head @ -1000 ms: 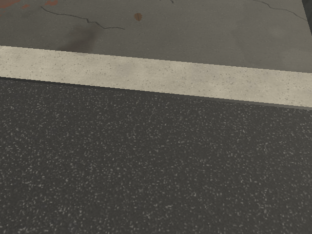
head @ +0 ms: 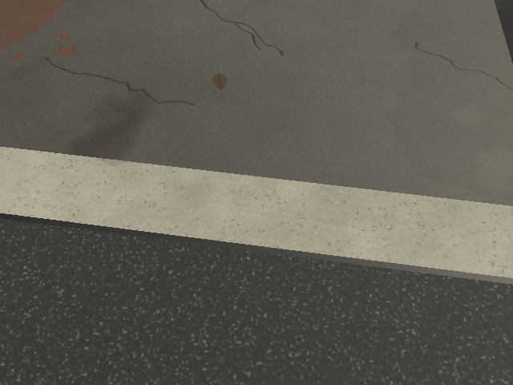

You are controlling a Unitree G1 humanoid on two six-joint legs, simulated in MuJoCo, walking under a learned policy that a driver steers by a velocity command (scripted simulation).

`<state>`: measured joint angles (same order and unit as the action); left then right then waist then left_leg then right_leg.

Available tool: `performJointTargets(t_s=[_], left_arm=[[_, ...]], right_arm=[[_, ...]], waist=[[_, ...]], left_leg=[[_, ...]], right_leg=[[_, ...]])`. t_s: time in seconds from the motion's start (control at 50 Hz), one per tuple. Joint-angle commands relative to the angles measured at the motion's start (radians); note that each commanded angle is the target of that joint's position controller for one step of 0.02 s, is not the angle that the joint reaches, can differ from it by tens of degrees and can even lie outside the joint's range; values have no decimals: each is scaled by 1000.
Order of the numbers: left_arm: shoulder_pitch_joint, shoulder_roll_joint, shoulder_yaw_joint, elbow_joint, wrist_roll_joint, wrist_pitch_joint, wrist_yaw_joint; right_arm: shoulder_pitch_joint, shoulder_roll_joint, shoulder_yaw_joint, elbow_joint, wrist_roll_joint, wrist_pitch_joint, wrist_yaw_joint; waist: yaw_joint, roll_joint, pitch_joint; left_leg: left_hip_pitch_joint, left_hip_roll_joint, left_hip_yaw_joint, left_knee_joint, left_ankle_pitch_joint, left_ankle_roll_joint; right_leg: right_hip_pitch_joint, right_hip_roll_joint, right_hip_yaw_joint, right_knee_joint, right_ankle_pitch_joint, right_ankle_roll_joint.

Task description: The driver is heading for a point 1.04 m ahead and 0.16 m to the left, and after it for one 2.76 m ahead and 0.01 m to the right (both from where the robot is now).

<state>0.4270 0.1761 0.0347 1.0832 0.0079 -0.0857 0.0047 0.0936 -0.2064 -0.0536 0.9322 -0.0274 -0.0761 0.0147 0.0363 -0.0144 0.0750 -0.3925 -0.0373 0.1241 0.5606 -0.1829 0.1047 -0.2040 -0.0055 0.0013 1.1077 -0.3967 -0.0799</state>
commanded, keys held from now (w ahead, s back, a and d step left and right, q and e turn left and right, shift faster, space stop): w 1.00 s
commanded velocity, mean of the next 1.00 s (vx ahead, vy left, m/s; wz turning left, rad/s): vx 0.50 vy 0.00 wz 0.00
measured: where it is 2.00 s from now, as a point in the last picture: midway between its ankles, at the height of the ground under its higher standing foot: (254, 202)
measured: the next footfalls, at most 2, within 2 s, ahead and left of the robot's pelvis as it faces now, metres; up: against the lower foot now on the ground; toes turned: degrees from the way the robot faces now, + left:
right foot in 0.48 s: +0.43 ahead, -0.10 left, +0.00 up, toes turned -4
left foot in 1.04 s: +0.71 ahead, +0.09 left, +0.00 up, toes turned +5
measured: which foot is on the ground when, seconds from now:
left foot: down 0.00-0.48, up 0.50-1.00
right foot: up 0.00-0.46, down 0.48-1.00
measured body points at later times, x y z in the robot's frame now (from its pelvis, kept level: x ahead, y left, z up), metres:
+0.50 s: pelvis +0.27 -0.02 +0.00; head +0.31 -0.03 +0.44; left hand +0.47 +0.20 -0.12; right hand +0.18 -0.25 -0.15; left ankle +0.08 +0.06 -0.70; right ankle +0.39 -0.09 -0.73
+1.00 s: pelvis +0.53 -0.01 +0.01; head +0.56 +0.00 +0.45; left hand +0.43 +0.22 -0.14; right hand +0.73 -0.21 -0.11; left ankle +0.67 +0.09 -0.71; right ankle +0.39 -0.09 -0.73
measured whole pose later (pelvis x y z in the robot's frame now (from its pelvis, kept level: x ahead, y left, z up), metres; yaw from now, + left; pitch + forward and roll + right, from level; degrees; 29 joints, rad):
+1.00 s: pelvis +0.53 -0.01 +0.01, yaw +1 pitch +0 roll -1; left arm 0.48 0.17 0.03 1.08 0.03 -0.09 0.02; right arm 0.01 -0.17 -0.03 0.88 -0.02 -0.04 0.02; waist 0.07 0.01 0.06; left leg -0.51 0.04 0.08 0.58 -0.13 0.08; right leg 0.11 0.06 -0.09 0.24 -0.36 -0.05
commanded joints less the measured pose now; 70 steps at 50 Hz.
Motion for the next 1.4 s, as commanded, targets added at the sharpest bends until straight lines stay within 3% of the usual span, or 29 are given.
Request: performJointTargets(t_s=[0.02,0.06,0.12,0.24,0.36,0.42,0.46,0.48,0.5,0.52,0.54,0.56,0.6,0.64,0.7,0.8,0.94,0.98,1.02,1.04,1.06,1.08,1.1,1.12,1.16,1.2,1.26,1.32,1.4], left_arm=[[-33,83,24,-75,16,-11,-8],[-3,48,22,-70,30,16,-20],[-82,46,22,-102,33,39,-30],[-357,52,11,-198,17,43,-38],[-504,64,6,-253,12,32,-36],[-444,81,16,-246,13,19,-28],[-173,116,40,-157,20,4,-11],[11,187,63,-114,46,-4,0],[89,286,88,-106,58,0,-1],[18,238,80,-111,15,17,-11],[-103,192,65,-129,4,17,-14],[-159,130,49,-136,7,9,-18],[-167,65,28,-111,7,-4,-10],[-111,75,26,-87,8,-18,-5],[-52,118,32,-70,6,-25,-3],[34,110,23,-58,7,-20,-1],[122,128,22,-22,20,-8,15],[88,145,27,-25,23,-4,20],[46,156,29,-28,16,1,18],[41,135,22,-50,5,0,14],[132,33,2,-80,-30,-1,2],[98,121,28,-73,-9,1,4],[22,130,36,-100,-4,1,4],[-35,119,33,-115,-1,-5,0],[-32,89,35,-113,21,17,-8],[-23,67,35,-112,25,42,-19],[-130,68,33,-157,27,64,-26],[-278,82,30,-213,22,65,-32],[-425,71,18,-270,15,54,-35]], right_arm=[[161,-83,-19,28,10,-12,-3],[191,-40,-2,57,12,-24,-10],[260,-71,-3,86,16,-37,-16],[367,-72,9,108,16,-35,-18],[464,-84,10,146,5,-28,-31],[430,-104,3,148,-2,-25,-38],[397,-116,0,145,4,-19,-36],[385,-93,9,116,15,-21,-32],[502,14,28,97,58,-20,-18],[431,-92,-2,104,31,-18,-21],[342,-91,-7,67,24,-20,-20],[294,-76,-5,57,20,-23,-19],[311,-38,-5,64,-4,1,-11],[319,-15,-4,65,-12,24,-1],[209,-23,-5,21,-13,42,7],[-6,-21,6,-53,2,41,9],[-146,-38,7,-113,3,27,5],[-94,-49,0,-107,6,17,2],[158,-77,-23,-23,-1,2,-11],[342,-142,-46,26,-23,-7,-21],[430,-250,-70,30,-37,-6,-23],[371,-226,-67,28,5,11,-13],[262,-177,-52,14,14,16,-12],[199,-113,-35,2,12,9,-8],[179,-49,-14,22,12,-5,-15],[239,-47,-10,47,12,-22,-19],[296,-88,-15,63,18,-30,-20],[357,-76,-6,70,20,-25,-20],[418,-92,-1,80,26,-18,-28]], waist=[[-49,41,-64],[-9,69,-54],[1,69,-17],[-54,64,40],[-94,73,54],[-47,83,21],[66,63,-114],[129,7,-229],[86,-221,-368],[76,-71,-332],[28,-51,-173],[6,-2,-102],[-57,-17,-48],[-74,-24,-48],[-71,-33,-7],[-19,-39,28],[17,-54,49],[-20,-60,28],[-131,-33,-97],[-192,28,-209],[-160,243,-342],[-152,154,-331],[-103,106,-169],[-84,49,-89],[-23,71,-41],[-6,71,-46],[-5,66,-7],[-37,64,21],[-76,66,27]], left_leg=[[315,309,-420,-363,14,126],[234,263,-319,-389,120,104],[223,240,-250,-424,185,109],[285,208,-178,-452,301,89],[476,250,-164,-393,450,96],[519,263,-137,-266,728,77],[451,218,-93,36,834,45],[245,178,-69,309,557,26],[-126,-14,-17,726,-198,-24],[-224,-6,-165,819,-298,-7],[-268,48,-172,796,-208,-2],[-239,81,-171,740,-146,-3],[-138,120,-169,637,-109,-19],[-109,120,-150,592,-95,-36],[-197,144,-124,498,-12,-63],[-246,141,-81,230,141,-86],[-251,96,-51,57,85,-36],[-140,60,-33,5,15,-2],[183,-6,-1,-88,38,39],[451,129,-152,-106,-4,85],[726,433,-636,-201,-109,203],[672,442,-784,-301,-149,221],[541,411,-624,-306,-168,194],[412,366,-514,-343,-90,164],[267,277,-361,-381,35,98],[239,253,-304,-391,137,94],[236,239,-255,-429,173,98],[270,221,-236,-446,228,94],[333,199,-227,-404,437,78]], right_leg=[[-365,-80,41,131,127,-20],[-292,-91,30,69,135,-4],[-356,-103,-1,-8,185,20],[-441,-96,-54,-313,380,51],[-444,-51,-83,-489,364,15],[-309,1,-106,-553,249,-32],[19,55,-124,-642,267,-78],[290,-111,58,-649,207,-132],[575,-426,567,-738,153,-291],[498,-394,654,-825,104,-277],[350,-361,480,-847,111,-240],[225,-319,379,-884,203,-209],[68,-236,227,-922,312,-143],[35,-212,172,-936,391,-140],[31,-196,124,-981,383,-145],[99,-170,65,-996,471,-128],[304,-228,48,-913,649,-133],[312,-232,27,-832,815,-113],[251,-179,-28,-548,971,-77],[64,-133,-59,-284,740,-51],[-288,44,-110,104,81,5],[-397,60,40,224,-97,-9],[-456,1,55,239,-25,-16],[-438,-35,54,185,49,-16],[-346,-80,47,78,108,-2],[-318,-80,33,40,128,16],[-409,-102,9,-47,218,39],[-475,-114,-15,-199,328,59],[-439,-67,-47,-412,430,70]])
Keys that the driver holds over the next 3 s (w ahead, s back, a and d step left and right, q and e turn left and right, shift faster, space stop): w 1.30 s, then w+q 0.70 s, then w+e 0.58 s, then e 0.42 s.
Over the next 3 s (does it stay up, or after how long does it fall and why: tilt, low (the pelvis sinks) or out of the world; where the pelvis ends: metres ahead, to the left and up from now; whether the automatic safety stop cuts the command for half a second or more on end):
stays up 1.42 0.29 -0.16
